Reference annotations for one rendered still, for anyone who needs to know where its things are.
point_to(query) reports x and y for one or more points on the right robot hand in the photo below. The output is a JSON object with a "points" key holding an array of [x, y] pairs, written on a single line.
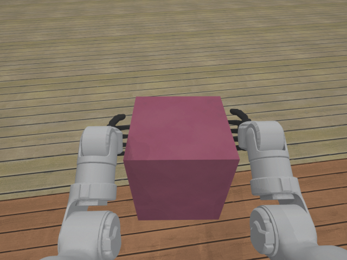
{"points": [[243, 117]]}

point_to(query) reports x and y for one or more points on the robot right upper arm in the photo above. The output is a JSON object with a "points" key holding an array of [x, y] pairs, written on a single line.
{"points": [[286, 232]]}

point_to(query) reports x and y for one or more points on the carton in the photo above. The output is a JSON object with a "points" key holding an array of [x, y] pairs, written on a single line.
{"points": [[180, 157]]}

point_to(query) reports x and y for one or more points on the right robot forearm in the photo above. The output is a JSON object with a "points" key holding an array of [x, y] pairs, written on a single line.
{"points": [[272, 177]]}

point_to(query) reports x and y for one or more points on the left robot forearm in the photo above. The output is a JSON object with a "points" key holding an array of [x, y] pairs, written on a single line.
{"points": [[95, 172]]}

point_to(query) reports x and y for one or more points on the left robot hand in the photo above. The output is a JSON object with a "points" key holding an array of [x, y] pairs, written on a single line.
{"points": [[113, 123]]}

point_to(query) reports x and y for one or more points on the robot left upper arm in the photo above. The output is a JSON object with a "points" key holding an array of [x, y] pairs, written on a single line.
{"points": [[89, 235]]}

